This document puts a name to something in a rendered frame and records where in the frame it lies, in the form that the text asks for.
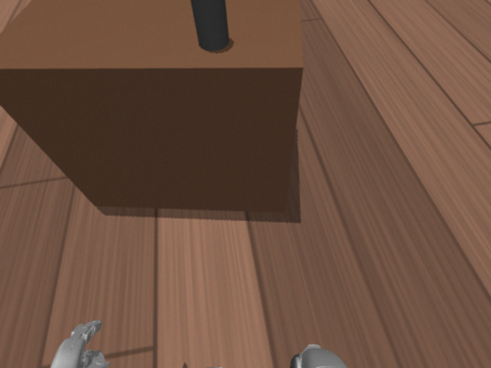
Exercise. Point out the left robot hand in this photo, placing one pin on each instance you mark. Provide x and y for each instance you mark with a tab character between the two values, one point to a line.
71	352

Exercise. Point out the bottle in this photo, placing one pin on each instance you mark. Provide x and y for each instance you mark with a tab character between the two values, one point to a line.
211	24

